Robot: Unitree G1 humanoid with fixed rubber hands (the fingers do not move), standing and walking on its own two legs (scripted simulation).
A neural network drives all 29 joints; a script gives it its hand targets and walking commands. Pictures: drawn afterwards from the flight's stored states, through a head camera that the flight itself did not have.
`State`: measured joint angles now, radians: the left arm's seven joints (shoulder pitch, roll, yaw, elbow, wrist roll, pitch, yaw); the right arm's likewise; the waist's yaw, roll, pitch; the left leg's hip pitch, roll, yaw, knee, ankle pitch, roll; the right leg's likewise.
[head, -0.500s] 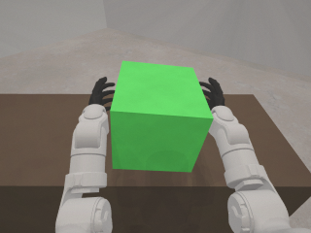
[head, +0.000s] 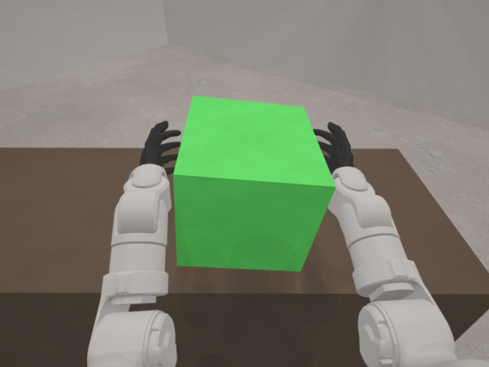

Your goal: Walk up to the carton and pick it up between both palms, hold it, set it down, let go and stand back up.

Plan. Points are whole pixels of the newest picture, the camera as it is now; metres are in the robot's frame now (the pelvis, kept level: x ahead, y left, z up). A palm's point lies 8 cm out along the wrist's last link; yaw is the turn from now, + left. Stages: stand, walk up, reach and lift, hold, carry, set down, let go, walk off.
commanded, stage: hold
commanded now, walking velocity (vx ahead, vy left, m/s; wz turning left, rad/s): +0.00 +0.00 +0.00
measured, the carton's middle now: (244, 180) +0.39 +0.03 +0.15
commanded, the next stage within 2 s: set down in 0.20 s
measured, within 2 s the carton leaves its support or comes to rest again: neither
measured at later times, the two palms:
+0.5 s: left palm (150, 167) +0.35 +0.17 +0.21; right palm (340, 161) +0.37 -0.13 +0.20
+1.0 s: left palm (178, 180) +0.39 +0.14 +0.15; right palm (344, 177) +0.40 -0.15 +0.15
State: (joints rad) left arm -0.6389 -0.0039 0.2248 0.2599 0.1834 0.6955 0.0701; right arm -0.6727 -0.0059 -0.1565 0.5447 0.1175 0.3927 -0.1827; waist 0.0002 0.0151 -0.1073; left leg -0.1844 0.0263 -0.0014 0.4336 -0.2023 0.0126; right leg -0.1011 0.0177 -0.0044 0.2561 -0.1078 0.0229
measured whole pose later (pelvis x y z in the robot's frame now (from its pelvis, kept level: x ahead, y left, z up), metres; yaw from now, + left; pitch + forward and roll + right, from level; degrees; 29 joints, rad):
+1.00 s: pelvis +0.02 -0.01 +0.00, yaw +0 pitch -2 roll -1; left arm -0.63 -0.07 0.32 0.47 0.23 0.36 0.03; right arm -0.65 -0.01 -0.17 0.73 0.01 -0.01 -0.15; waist 0.00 0.01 -0.04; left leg -0.14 0.03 0.00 0.37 -0.19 -0.01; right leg -0.09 0.02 -0.01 0.26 -0.14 0.01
